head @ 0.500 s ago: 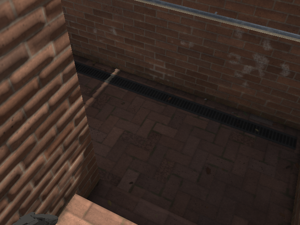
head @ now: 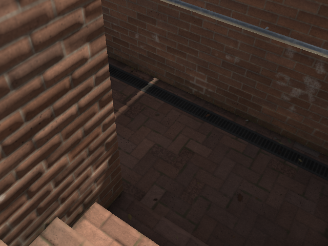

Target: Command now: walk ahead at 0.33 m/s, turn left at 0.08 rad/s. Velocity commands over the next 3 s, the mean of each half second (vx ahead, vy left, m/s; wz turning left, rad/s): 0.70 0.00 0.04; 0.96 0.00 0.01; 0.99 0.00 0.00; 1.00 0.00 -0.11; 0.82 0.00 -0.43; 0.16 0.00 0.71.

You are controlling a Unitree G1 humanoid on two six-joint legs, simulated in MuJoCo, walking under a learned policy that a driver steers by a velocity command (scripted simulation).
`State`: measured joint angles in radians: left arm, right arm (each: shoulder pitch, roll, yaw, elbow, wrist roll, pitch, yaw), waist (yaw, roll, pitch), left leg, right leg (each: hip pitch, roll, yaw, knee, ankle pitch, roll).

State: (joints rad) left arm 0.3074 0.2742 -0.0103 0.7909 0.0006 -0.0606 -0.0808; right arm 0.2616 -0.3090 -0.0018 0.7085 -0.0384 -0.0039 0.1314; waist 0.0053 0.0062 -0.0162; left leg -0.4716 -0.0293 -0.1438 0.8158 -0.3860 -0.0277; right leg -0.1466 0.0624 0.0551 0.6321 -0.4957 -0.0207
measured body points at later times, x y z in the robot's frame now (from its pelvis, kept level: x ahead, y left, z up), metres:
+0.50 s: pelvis +0.09 -0.03 -0.09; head +0.07 -0.05 +0.36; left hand +0.31 +0.21 -0.15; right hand +0.15 -0.29 -0.23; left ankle +0.01 +0.09 -0.71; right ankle +0.17 -0.17 -0.80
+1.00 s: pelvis +0.29 -0.11 -0.27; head +0.30 -0.14 +0.18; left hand +0.20 +0.13 -0.39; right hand +0.51 -0.33 -0.38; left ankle +0.53 +0.05 -0.90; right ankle +0.12 -0.16 -0.92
